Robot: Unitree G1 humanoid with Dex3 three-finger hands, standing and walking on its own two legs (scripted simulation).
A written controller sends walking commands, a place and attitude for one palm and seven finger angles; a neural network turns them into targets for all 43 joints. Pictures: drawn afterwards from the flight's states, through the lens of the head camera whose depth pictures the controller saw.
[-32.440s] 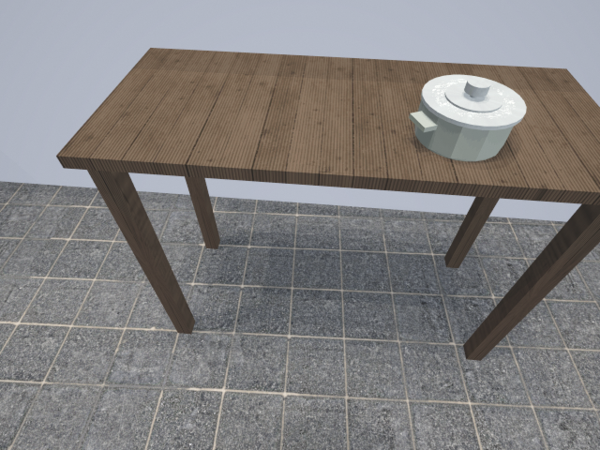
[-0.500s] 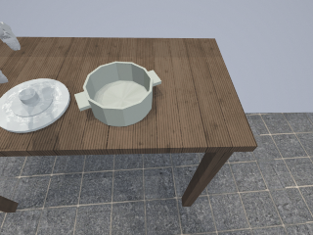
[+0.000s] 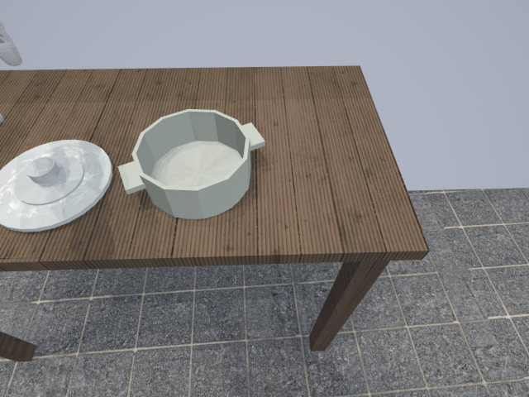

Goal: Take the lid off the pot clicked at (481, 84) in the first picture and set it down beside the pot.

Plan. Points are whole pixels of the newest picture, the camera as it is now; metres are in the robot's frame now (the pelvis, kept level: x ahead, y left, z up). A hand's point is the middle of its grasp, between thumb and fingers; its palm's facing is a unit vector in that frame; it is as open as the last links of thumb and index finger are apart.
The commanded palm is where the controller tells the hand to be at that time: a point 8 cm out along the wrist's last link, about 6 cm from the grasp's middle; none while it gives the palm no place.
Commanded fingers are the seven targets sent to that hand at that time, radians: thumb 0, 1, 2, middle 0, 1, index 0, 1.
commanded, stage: draw the hand back to the body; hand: left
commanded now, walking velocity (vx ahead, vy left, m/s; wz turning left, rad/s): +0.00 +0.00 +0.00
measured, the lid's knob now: (43, 170) +0.45 +0.34 +0.09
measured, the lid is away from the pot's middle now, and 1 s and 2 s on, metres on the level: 0.24 0.24 0.24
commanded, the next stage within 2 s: none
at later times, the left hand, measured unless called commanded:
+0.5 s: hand out of the picture +0.40 +0.31 +0.24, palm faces -0.01 -0.34 -0.94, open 11.1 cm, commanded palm +0.36 +0.32 +0.30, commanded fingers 0.00 -0.11 0.85 -0.45 -0.67 -0.45 -0.67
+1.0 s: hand out of the picture +0.36 +0.26 +0.29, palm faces +0.53 -0.82 -0.20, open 9.9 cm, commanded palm +0.30 +0.29 +0.29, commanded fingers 0.00 0.47 0.88 -0.31 -0.46 -0.31 -0.46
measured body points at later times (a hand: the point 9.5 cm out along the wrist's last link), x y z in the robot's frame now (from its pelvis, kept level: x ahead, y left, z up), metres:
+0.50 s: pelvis +0.00 -0.01 +0.00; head +0.03 -0.03 +0.45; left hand +0.40 +0.32 +0.29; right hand +0.16 -0.26 -0.11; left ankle +0.01 +0.10 -0.74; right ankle -0.03 -0.14 -0.74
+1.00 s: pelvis +0.02 -0.03 +0.01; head +0.02 -0.05 +0.46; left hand +0.32 +0.30 +0.30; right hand +0.16 -0.29 -0.10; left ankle +0.01 +0.10 -0.74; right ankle -0.03 -0.14 -0.74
